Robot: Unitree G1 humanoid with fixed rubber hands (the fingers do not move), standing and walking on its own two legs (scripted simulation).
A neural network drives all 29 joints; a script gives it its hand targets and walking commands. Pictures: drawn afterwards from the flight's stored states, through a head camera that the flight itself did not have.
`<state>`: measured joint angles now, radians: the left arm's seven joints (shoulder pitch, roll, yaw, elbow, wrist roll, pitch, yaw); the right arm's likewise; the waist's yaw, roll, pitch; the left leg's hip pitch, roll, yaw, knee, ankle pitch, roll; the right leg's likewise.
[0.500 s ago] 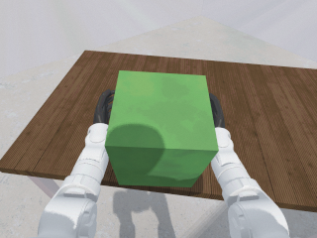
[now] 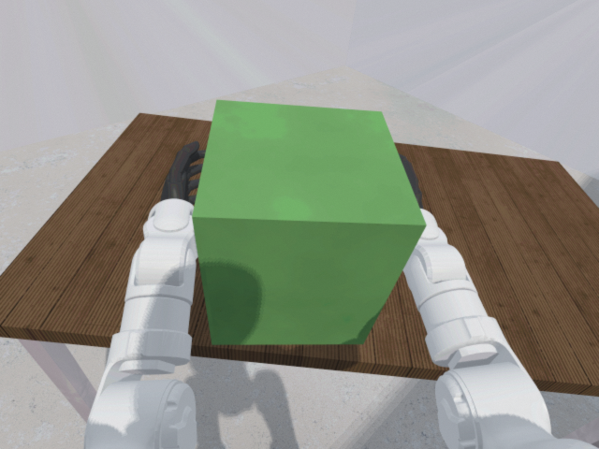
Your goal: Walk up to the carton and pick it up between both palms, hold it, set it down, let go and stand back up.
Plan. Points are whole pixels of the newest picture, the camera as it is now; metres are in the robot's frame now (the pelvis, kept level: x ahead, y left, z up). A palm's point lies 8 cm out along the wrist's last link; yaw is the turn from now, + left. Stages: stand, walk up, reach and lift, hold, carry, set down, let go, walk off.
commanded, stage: reach and lift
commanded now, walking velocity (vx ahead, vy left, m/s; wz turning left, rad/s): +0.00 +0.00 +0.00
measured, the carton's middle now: (295, 230) +0.35 -0.01 +0.14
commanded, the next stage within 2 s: hold in 1.36 s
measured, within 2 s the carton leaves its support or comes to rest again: neither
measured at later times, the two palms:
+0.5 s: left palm (176, 181) +0.37 +0.13 +0.21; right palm (415, 188) +0.36 -0.17 +0.20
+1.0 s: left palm (173, 177) +0.37 +0.14 +0.21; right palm (415, 181) +0.36 -0.17 +0.21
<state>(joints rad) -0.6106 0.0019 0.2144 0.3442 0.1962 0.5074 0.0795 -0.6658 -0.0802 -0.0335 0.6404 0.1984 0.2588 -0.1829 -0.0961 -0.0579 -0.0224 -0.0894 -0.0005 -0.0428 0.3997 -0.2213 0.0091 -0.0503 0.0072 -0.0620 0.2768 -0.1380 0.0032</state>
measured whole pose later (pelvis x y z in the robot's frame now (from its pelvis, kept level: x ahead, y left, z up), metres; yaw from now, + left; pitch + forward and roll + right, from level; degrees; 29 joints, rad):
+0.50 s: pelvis -0.02 +0.00 +0.00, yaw -1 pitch -3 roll -1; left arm -0.76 0.03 0.24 0.45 0.15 0.62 0.12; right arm -0.84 -0.11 -0.09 0.75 0.20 0.39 -0.18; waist -0.06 -0.02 -0.09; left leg -0.16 0.00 -0.02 0.38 -0.18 0.01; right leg -0.14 0.01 -0.03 0.30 -0.11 0.00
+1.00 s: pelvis +0.00 +0.00 +0.00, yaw +0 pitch -4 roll -2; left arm -0.65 0.02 0.22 0.21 0.14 0.74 0.12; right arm -0.77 -0.14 0.01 0.54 0.34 0.50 -0.24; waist -0.11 0.00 -0.08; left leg -0.12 0.00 -0.05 0.43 -0.24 0.01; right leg -0.07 0.02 -0.04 0.28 -0.14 0.01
